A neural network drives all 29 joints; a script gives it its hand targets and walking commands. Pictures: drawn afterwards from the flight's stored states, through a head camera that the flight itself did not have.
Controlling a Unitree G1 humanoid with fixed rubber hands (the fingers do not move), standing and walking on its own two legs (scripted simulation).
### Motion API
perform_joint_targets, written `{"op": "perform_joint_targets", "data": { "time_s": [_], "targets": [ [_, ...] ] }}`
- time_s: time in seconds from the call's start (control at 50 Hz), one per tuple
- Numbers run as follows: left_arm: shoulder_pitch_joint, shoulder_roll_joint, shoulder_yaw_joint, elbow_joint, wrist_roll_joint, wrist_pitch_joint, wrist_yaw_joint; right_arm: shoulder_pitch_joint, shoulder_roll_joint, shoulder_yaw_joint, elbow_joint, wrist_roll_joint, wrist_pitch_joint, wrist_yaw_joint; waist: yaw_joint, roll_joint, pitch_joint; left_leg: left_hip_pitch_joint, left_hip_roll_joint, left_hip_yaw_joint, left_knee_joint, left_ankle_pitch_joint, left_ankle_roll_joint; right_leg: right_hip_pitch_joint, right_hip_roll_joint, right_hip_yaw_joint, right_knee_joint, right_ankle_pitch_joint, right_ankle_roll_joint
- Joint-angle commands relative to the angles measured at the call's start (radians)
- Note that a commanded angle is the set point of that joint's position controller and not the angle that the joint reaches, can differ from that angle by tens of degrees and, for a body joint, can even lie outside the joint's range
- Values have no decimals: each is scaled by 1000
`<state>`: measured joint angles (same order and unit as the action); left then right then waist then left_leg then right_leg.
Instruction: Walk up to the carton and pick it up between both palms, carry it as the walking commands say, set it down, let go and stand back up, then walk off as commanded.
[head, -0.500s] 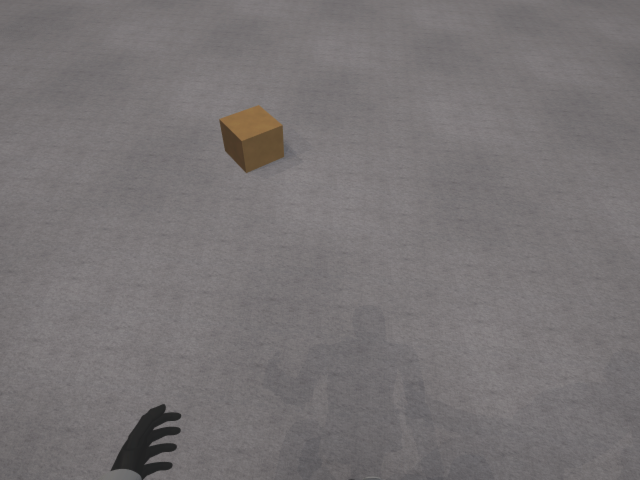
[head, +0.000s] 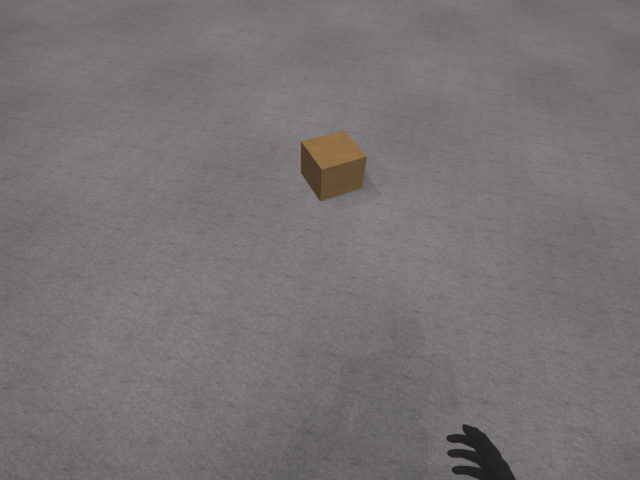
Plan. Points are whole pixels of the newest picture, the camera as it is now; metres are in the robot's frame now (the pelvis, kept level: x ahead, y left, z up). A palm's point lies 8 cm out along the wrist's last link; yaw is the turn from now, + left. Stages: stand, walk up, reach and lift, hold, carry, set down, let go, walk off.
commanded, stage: walk up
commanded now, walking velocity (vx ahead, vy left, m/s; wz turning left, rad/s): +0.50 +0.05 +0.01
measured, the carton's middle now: (332, 165) +1.48 +0.03 -0.67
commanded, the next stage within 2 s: none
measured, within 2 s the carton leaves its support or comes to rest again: neither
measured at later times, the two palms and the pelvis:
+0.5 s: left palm (222, 293) +0.42 +0.20 -0.10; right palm out of the picture +0.12 -0.24 -0.13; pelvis +0.24 -0.02 +0.00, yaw +1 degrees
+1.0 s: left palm (171, 339) +0.34 +0.26 -0.11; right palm (430, 218) +0.64 -0.18 -0.11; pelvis +0.46 +0.03 +0.01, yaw +0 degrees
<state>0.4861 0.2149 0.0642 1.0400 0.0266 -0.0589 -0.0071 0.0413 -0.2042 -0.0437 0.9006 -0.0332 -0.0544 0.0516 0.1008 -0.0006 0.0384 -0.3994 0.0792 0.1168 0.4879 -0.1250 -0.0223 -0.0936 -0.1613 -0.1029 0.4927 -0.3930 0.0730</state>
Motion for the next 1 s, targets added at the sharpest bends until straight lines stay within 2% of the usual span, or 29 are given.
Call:
{"op": "perform_joint_targets", "data": {
  "time_s": [0.0, 0.02, 0.04, 0.06, 0.1, 0.14, 0.24, 0.32, 0.36, 0.38, 0.42, 0.44, 0.46, 0.48, 0.5, 0.52, 0.54, 0.56, 0.58, 0.6, 0.64, 0.7, 0.8, 0.88, 0.9, 0.92, 0.94, 0.96, 0.98],
  "targets": [
    [-55, 24, -3, -113, 2, -8, -4, 507, -312, -76, 99, 5, -6, -43, -231, 389, -251, 647, 375, -617, -301, -511, 131, -569, 99, 12, 599, -222, -77],
    [-81, 77, 10, -87, 4, 0, 2, 453, -278, -62, 88, 10, -8, -40, -217, 228, -172, 549, 416, -665, -321, -497, 162, -659, 64, 100, 736, -134, -83],
    [-101, 66, 14, -74, 5, -3, -4, 371, -222, -52, 66, 11, -20, -41, -183, 98, -93, 456, 402, -599, -284, -310, 143, -654, 26, 131, 760, -17, -86],
    [-98, 48, 13, -63, 2, -6, -9, 291, -173, -42, 55, 12, -32, -38, -136, 66, -50, 364, 331, -469, -262, -112, 123, -581, -5, 129, 717, 82, -79],
    [-83, 58, 18, -47, 1, 13, -20, 238, -116, -30, 59, 15, -45, -37, -90, 147, -32, 288, 232, -321, -273, 10, 101, -507, -13, 98, 656, 136, -60],
    [-106, 46, 18, -47, 3, 33, -28, 283, -94, -22, 81, 11, -56, -39, -95, 184, -23, 297, 211, -241, -270, 119, 99, -510, 3, 82, 624, 186, -47],
    [-323, 33, 17, -123, 1, 54, -45, 391, -96, -12, 119, 10, -58, -52, -137, 158, 46, 336, 221, -196, -310, 132, 114, -590, 9, 61, 440, 287, -31],
    [-464, 22, 3, -177, -10, 49, -55, 421, -109, -14, 136, 9, -54, -56, -171, 159, 93, 333, 209, -139, -346, 99, 108, -521, 32, 23, 204, 344, -34],
    [-513, 26, 2, -209, -11, 39, -53, 433, -120, -21, 144, 13, -51, -58, -179, 184, 94, 323, 200, -112, -355, 67, 104, -452, 48, 2, 141, 326, -38],
    [-507, 19, -2, -218, -12, 32, -52, 429, -113, -21, 152, 15, -43, -58, -161, 226, 76, 298, 160, -85, -352, 13, 106, -378, 59, 2, 119, 285, -43],
    [-483, 35, 7, -213, -3, 23, -39, 441, -123, -23, 167, 22, -32, -60, -150, 185, 74, 290, 170, -89, -297, 32, 119, -319, 83, -27, 103, 218, -51],
    [-438, 45, 16, -202, 2, 15, -32, 445, -130, -25, 175, 27, -28, -63, -126, 142, 59, 284, 169, -84, -225, 91, 113, -260, 97, -39, 71, 211, -54],
    [-346, 67, 29, -171, 6, 4, -23, 450, -134, -26, 181, 32, -24, -64, -81, 75, 11, 259, 142, -50, -80, 184, 100, -134, 117, -60, 10, 215, -59],
    [-182, 119, 51, -109, 13, -9, -12, 456, -113, -21, 175, 31, -26, -63, -26, -12, -88, 153, 99, -27, 138, 201, 77, 85, 86, -14, 18, 190, -78],
    [-14, 223, 76, -85, 25, -18, 0, 478, -61, -13, 140, 29, -30, -60, 30, -229, -222, -63, 25, 15, 480, -114, 33, 277, -222, 360, -69, 117, -143],
    [82, 347, 100, -50, -6, 0, 8, 535, -98, -44, 142, 20, -21, -55, 27, -287, -338, -185, -77, -141, 707, -432, 21, 301, -411, 818, -265, 151, -212],
    [-37, 313, 93, -56, -5, 4, 15, 487, -107, -53, 133, 13, -14, -48, -28, -172, -237, -232, -11, -211, 789, -369, 27, 196, -379, 749, -266, 76, -206],
    [-144, 212, 67, -72, -4, -1, 19, 426, -74, -46, 124, 3, -15, -39, -62, -114, -117, -238, 25, -200, 792, -251, 29, 65, -313, 597, -253, 68, -185],
    [-203, 140, 49, -77, -9, -7, 17, 387, -52, -42, 123, -3, -13, -34, -85, -98, -48, -207, 59, -186, 759, -148, 23, -34, -247, 446, -255, 122, -159],
    [-215, 93, 34, -71, -8, -14, 16, 390, -36, -38, 128, -3, -3, -29, -103, -122, -21, -168, 70, -179, 721, -92, 14, -88, -193, 343, -258, 197, -133],
    [-174, 68, 17, -60, -7, -24, 13, 386, -18, -32, 127, -5, 22, -16, -115, -153, -22, -143, 47, -151, 693, -34, 1, -109, -149, 231, -248, 341, -117],
    [-92, 96, 21, -47, -7, -33, 15, 294, -33, -34, 91, -7, 45, 0, -102, -162, 0, -196, 42, -116, 609, 8, -13, -83, -148, 167, -260, 449, -129],
    [-19, 119, 25, -33, -5, -34, 23, 87, -29, -15, 12, -4, 47, 26, -53, -171, 75, -221, 47, -71, 335, 72, -41, -70, -151, 128, -332, 310, -140],
    [8, 153, 39, -18, 2, -30, 26, -47, -37, -8, -35, 8, 36, 35, -16, -194, 95, -145, 37, -39, 126, 80, -34, -33, -166, 106, -361, 265, -142],
    [-3, 159, 39, -20, 4, -29, 23, -60, -45, -11, -42, 15, 33, 33, -18, -206, 89, -109, 33, -32, 85, 54, -28, -24, -162, 94, -358, 266, -143],
    [-28, 140, 27, -21, 7, -26, 13, -58, -29, -4, -48, 15, 25, 25, -35, -248, 60, -36, 16, -12, 45, 4, -19, -27, -129, 62, -340, 250, -138],
    [-26, 130, 25, -7, 4, -19, 11, -37, -31, -7, -43, 8, 15, 17, -49, -255, 40, 34, -2, 21, 36, -23, -15, -32, -108, 48, -300, 243, -140],
    [-20, 128, 23, 2, 0, -15, 13, 25, -49, -17, -18, 4, 7, 7, -69, -188, 21, 123, -12, 45, 3, -26, -14, -56, -105, 38, -223, 259, -132],
    [-8, 122, 20, 5, 1, -13, 11, 138, -85, -34, 26, 1, -2, -8, -109, -80, -31, 259, -31, 62, -30, -61, -7, -94, -74, 15, -63, 329, -119]
  ]
}}
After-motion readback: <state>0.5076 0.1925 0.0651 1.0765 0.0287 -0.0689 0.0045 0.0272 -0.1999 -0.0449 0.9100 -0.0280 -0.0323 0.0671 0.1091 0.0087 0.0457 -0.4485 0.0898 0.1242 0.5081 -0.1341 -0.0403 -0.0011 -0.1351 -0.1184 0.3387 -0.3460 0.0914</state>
